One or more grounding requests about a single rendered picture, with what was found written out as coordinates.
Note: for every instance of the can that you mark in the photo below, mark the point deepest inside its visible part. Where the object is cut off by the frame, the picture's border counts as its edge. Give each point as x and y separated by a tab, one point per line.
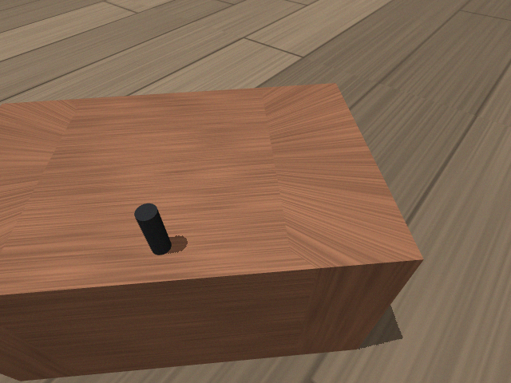
151	224

